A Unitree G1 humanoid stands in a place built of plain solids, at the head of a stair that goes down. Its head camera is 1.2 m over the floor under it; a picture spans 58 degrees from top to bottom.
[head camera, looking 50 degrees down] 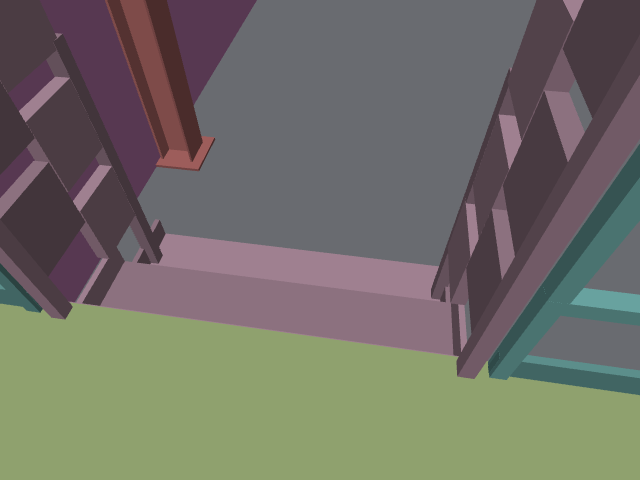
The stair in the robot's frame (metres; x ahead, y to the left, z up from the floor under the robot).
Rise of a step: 0.18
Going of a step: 0.30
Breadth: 1.32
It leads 9 degrees to the right of straight ahead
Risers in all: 3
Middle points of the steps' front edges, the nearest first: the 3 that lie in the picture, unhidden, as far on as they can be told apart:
0.65 0.19 0.00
0.95 0.15 -0.18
1.25 0.10 -0.35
